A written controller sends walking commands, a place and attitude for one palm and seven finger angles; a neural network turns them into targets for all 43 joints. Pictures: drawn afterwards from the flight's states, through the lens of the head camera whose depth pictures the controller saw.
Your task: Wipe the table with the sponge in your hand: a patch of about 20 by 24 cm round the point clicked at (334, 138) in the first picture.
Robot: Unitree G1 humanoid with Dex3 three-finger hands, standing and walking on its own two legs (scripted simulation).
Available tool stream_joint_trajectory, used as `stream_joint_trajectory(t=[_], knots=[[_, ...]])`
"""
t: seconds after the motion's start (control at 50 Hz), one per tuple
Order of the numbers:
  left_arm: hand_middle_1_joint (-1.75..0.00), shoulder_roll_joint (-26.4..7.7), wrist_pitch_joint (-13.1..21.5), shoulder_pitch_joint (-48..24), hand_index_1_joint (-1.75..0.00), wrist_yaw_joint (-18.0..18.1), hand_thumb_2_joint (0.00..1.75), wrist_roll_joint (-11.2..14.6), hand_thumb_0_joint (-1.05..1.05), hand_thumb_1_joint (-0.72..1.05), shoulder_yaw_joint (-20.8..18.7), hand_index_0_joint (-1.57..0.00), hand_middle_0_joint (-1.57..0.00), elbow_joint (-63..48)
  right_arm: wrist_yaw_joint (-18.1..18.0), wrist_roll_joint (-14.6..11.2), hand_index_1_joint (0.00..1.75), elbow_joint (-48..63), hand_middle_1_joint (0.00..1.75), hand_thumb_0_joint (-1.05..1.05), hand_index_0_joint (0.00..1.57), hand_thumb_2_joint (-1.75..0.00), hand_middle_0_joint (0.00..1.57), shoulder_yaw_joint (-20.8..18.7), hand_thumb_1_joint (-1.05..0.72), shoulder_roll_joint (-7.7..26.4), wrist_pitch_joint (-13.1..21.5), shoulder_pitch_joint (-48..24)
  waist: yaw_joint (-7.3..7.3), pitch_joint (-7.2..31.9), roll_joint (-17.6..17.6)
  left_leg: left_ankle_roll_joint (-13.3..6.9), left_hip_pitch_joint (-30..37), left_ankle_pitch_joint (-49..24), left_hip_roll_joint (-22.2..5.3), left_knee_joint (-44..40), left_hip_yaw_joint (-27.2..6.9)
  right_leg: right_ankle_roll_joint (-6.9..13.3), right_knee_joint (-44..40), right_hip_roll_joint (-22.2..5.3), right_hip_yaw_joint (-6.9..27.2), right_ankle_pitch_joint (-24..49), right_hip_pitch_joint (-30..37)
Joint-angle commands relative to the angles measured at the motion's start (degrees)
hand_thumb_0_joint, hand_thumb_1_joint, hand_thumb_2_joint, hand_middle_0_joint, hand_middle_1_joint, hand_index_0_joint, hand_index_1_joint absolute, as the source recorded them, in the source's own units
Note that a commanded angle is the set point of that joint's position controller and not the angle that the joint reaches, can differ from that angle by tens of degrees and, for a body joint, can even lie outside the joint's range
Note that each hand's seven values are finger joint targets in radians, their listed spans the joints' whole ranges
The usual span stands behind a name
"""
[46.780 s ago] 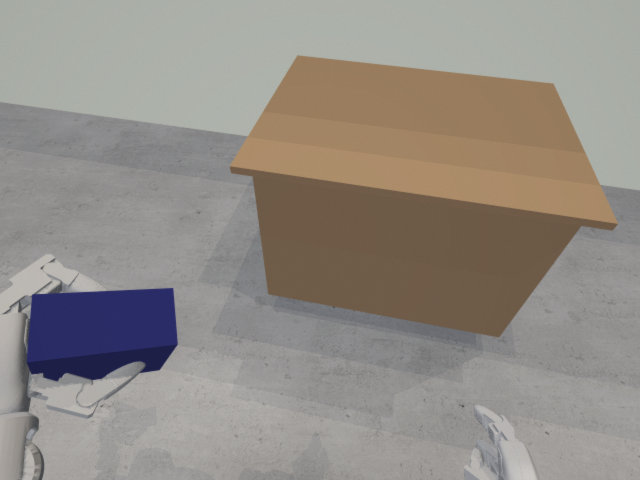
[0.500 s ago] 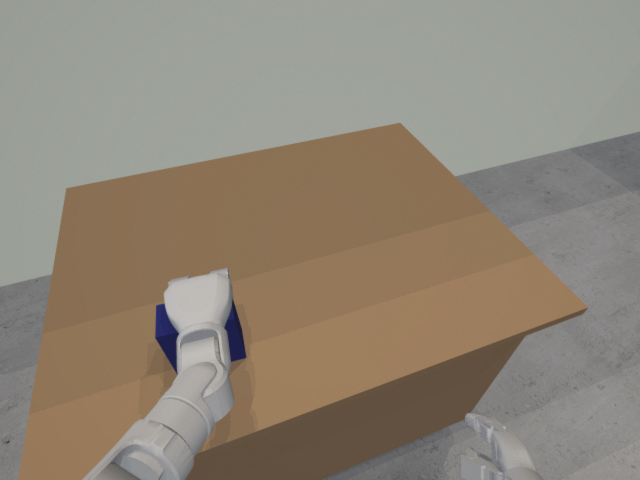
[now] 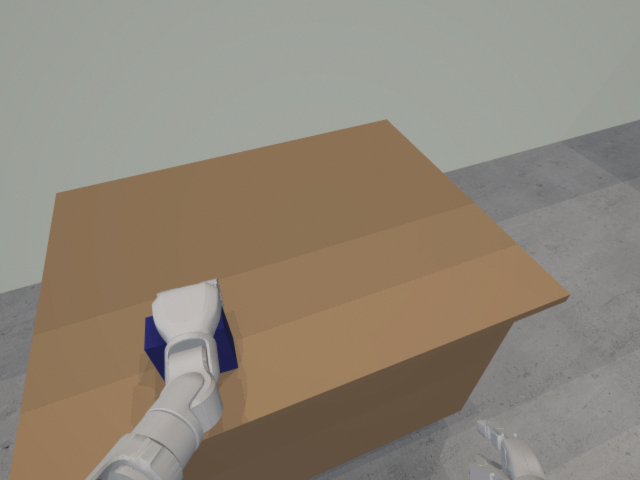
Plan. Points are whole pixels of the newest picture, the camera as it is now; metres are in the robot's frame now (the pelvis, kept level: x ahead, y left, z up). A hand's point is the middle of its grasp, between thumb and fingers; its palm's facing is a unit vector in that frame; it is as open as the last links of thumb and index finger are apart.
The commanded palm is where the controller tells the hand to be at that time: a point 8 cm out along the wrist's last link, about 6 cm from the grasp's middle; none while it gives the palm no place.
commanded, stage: wipe back along the middle lane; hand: left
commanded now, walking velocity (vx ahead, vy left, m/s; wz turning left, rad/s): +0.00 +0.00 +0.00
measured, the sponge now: (197, 350) +0.31 +0.22 -0.05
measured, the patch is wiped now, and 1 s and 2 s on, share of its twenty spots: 0.85 0.90 0.95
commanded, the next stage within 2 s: slide across to the third lane in 0.40 s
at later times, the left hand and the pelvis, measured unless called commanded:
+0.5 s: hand (197, 333) +0.31 +0.22 -0.01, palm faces -0.07 -0.04 -1.00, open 9.7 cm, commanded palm +0.27 +0.20 +0.03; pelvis +0.00 +0.00 +0.00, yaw -1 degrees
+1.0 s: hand (207, 327) +0.32 +0.20 +0.00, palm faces -0.11 +0.01 -0.99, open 9.7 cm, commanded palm +0.30 +0.15 +0.05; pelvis -0.01 +0.01 +0.00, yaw +2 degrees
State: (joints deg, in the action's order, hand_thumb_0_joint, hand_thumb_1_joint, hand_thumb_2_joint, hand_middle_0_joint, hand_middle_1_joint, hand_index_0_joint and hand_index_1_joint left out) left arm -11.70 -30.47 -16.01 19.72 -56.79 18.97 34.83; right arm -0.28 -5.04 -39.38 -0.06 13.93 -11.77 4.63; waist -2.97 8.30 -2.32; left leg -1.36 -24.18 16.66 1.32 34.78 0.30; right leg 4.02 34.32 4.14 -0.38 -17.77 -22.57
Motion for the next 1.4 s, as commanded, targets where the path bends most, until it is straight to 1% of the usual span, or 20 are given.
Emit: stream_joint_trajectory(t=[0.0,0.08,0.16,0.2,0.22,0.4,0.5,0.52,0.64,0.7,0.72,0.86,0.9,0.94,1.1,1.18,1.2,1.28,1.3,1.38], knots=[[-1.60,-2.04,0.64,-7.05,-1.60,-1.90,1.30,1.54,0.00,0.10,-2.21,-1.20,-1.20,-2.31,-0.35,-0.03,0.30,8.96,0.30,0.00,0.20,-0.90,0.20,-2.11,-0.90,6.73,2.90,-9.46,0.11,8.07,8.02,-0.77,3.21,-8.95,0.97,-2.56,-2.69,0.81,-5.77,-2.02,6.58,17.51,4.26],[-1.60,-0.32,0.93,-5.76,-1.60,-1.91,1.30,1.90,0.00,0.10,-0.60,-1.20,-1.20,-2.42,-0.38,-0.18,0.30,9.37,0.30,0.00,0.20,-0.90,0.20,-2.00,-0.90,6.39,3.17,-9.28,0.42,7.64,8.39,-0.90,2.69,-8.83,1.01,-2.24,-2.28,0.42,-5.58,-2.34,6.24,17.94,4.29],[-1.60,-0.61,1.01,-4.72,-1.60,-1.87,1.30,2.28,0.00,0.10,-1.17,-1.20,-1.20,-2.62,-0.36,-0.16,0.30,9.54,0.30,0.00,0.20,-0.90,0.20,-2.06,-0.90,6.43,3.46,-8.92,0.16,8.50,8.44,-1.00,2.74,-9.27,1.01,-2.13,-2.03,0.37,-5.45,-2.40,6.43,19.34,5.11],[-1.60,-3.62,1.06,-5.21,-1.60,-1.75,1.30,2.14,0.00,0.10,-3.94,-1.20,-1.20,-2.80,-0.49,-0.14,0.30,9.22,0.30,0.00,0.20,-0.90,0.20,-2.24,-0.90,6.88,3.40,-9.05,-0.13,8.37,8.41,-0.84,2.51,-8.77,1.01,-2.29,-2.40,0.52,-5.72,-2.23,6.90,18.48,5.01],[-1.60,-1.87,1.04,-4.90,-1.60,-1.82,1.30,2.51,0.00,0.10,-2.38,-1.20,-1.20,-3.20,-0.58,-0.15,0.30,9.63,0.30,0.00,0.20,-0.90,0.20,-2.11,-0.90,6.46,3.47,-8.92,0.18,8.35,8.16,-1.06,2.63,-8.79,1.01,-2.18,-1.95,0.26,-5.65,-2.39,6.51,18.70,5.27],[-1.60,-4.23,0.73,-3.29,-1.60,-1.93,1.30,1.85,0.00,0.10,-4.55,-1.20,-1.20,-3.95,-0.60,-0.25,0.30,9.86,0.30,0.00,0.20,-0.90,0.20,-2.13,-0.90,6.69,3.66,-9.41,-0.63,8.23,6.90,-0.77,2.99,-9.48,1.06,-2.56,-2.29,0.62,-5.74,-2.21,7.04,18.76,5.20],[-1.60,-3.15,0.26,-6.23,-1.60,-2.08,1.30,1.45,0.00,0.10,-2.90,-1.20,-1.20,-4.79,-0.73,-0.24,0.30,10.01,0.30,0.00,0.20,-0.90,0.20,-1.92,-0.90,6.65,3.52,-9.84,0.00,7.61,6.67,-0.75,3.42,-9.05,0.88,-2.88,-2.62,0.65,-5.89,-2.05,6.53,16.94,3.91],[-1.60,-0.85,0.33,-7.68,-1.60,-2.11,1.30,1.81,0.00,0.10,-0.55,-1.20,-1.20,-5.96,-0.60,-0.27,0.30,10.38,0.30,0.00,0.20,-0.90,0.20,-1.96,-0.90,6.17,3.59,-9.68,0.64,7.85,6.12,-1.02,4.35,-9.11,0.66,-2.82,-2.33,0.49,-5.81,-2.11,5.77,16.41,3.68],[-1.60,1.55,1.29,-12.96,-1.60,-2.45,1.30,2.25,0.00,0.10,2.27,-1.20,-1.20,-6.80,-0.35,-0.39,0.30,10.05,0.30,0.00,0.20,-0.90,0.20,-2.05,-0.90,5.73,3.93,-10.17,1.26,8.89,5.62,-1.26,6.78,-9.77,0.18,-2.88,-3.01,0.51,-5.92,-1.94,4.21,15.06,2.64],[-1.60,0.82,2.50,-16.14,-1.60,-2.36,1.30,2.25,0.00,0.10,1.67,-1.20,-1.20,-7.52,-0.19,-0.26,0.30,9.30,0.30,0.00,0.20,-0.90,0.20,-2.25,-0.90,5.92,4.00,-10.11,1.43,10.37,5.53,-1.16,7.99,-11.01,-0.08,-2.99,-3.52,0.74,-5.81,-1.76,4.35,16.09,3.02],[-1.60,3.71,2.94,-17.25,-1.60,-2.36,1.30,2.51,0.00,0.10,4.48,-1.20,-1.20,-8.20,-0.11,-0.22,0.30,9.61,0.30,0.00,0.20,-0.90,0.20,-2.31,-0.90,5.43,4.24,-10.02,1.97,10.19,5.16,-1.38,8.71,-11.27,-0.22,-2.86,-3.32,0.57,-5.56,-1.82,3.46,15.75,2.57],[-1.60,9.91,5.47,-22.42,-1.60,-1.32,1.30,3.27,0.00,0.10,9.17,-1.20,-1.20,-2.87,1.07,-0.12,0.30,7.85,0.30,0.00,0.20,-0.90,0.20,-2.57,-0.90,4.88,4.72,-9.44,2.74,9.57,6.73,-1.23,9.61,-10.91,-1.07,-2.69,-4.59,0.68,-4.82,-1.48,1.18,12.94,-1.13],[-1.60,9.57,5.80,-25.00,-1.60,-0.65,1.30,3.94,0.00,0.10,8.19,-1.20,-1.20,-1.46,1.27,-0.06,0.30,7.14,0.30,0.00,0.20,-0.90,0.20,-2.67,-0.90,5.03,4.75,-9.59,2.45,9.67,7.22,-1.09,9.06,-10.33,-0.99,-2.72,-4.96,0.75,-4.70,-1.33,1.22,12.50,-1.42],[-1.60,12.94,6.10,-26.70,-1.60,0.09,1.30,4.39,0.00,0.10,10.73,-1.20,-1.20,0.29,1.80,-0.16,0.30,6.72,0.30,0.00,0.20,-0.90,0.20,-2.66,-0.90,4.55,4.89,-9.17,3.06,9.34,7.61,-1.22,9.32,-9.61,-1.03,-2.32,-5.16,0.51,-4.17,-1.50,0.22,11.68,-2.47],[-1.60,12.05,4.84,-28.26,-1.60,2.31,1.30,5.31,0.00,0.10,7.96,-1.20,-1.20,3.85,2.78,0.38,0.30,5.63,0.30,0.00,0.20,-0.90,0.20,-2.86,-0.90,4.55,4.06,-9.91,1.74,11.82,8.88,-0.90,7.84,-10.22,-0.73,-2.20,-4.63,0.54,-4.35,-1.56,0.93,13.56,0.02],[-1.60,14.59,3.60,-30.48,-1.60,3.41,1.30,4.26,0.00,0.10,10.31,-1.20,-1.20,6.00,3.38,0.39,0.30,5.36,0.30,0.00,0.20,-0.90,0.20,-2.84,-0.90,4.07,3.45,-10.20,2.56,10.35,6.60,-0.87,7.51,-8.98,-0.68,-2.04,-4.24,0.55,-4.15,-1.77,0.44,12.14,-1.34],[-1.60,13.56,3.34,-29.93,-1.60,3.60,1.30,4.89,0.00,0.10,8.48,-1.20,-1.20,6.22,3.37,0.51,0.30,5.32,0.30,0.00,0.20,-0.90,0.20,-2.96,-0.90,4.10,3.43,-10.47,1.62,10.94,7.51,-0.86,7.12,-9.25,-0.66,-2.27,-4.20,0.73,-4.44,-1.54,0.79,12.67,-0.49],[-1.60,12.72,1.92,-32.22,-1.60,4.79,1.30,4.60,0.00,0.10,7.67,-1.20,-1.20,9.37,3.20,0.51,0.30,4.79,0.30,0.00,0.20,-0.90,0.20,-2.83,-0.90,4.09,2.99,-10.32,2.42,10.54,7.63,-0.83,5.92,-7.14,-0.46,-2.47,-3.18,0.26,-5.10,-1.86,1.03,11.20,-0.05],[-1.60,10.05,1.58,-30.80,-1.60,4.98,1.30,5.37,0.00,0.10,4.36,-1.20,-1.20,9.28,2.89,0.58,0.30,5.07,0.30,0.00,0.20,-0.90,0.20,-2.88,-0.90,4.20,2.92,-10.83,0.91,11.34,8.03,-0.68,4.94,-6.83,-0.39,-3.14,-3.11,0.40,-5.70,-1.71,1.84,11.18,1.46],[-1.60,10.25,0.60,-33.99,-1.60,5.57,1.30,4.41,0.00,0.10,5.23,-1.20,-1.20,11.99,2.08,0.40,0.30,4.83,0.30,0.00,0.20,-0.90,0.20,-2.60,-0.90,3.92,2.69,-10.47,2.44,9.82,6.91,-0.74,4.14,-4.04,-0.16,-3.67,-2.20,-0.08,-6.89,-2.12,2.31,8.03,0.94]])
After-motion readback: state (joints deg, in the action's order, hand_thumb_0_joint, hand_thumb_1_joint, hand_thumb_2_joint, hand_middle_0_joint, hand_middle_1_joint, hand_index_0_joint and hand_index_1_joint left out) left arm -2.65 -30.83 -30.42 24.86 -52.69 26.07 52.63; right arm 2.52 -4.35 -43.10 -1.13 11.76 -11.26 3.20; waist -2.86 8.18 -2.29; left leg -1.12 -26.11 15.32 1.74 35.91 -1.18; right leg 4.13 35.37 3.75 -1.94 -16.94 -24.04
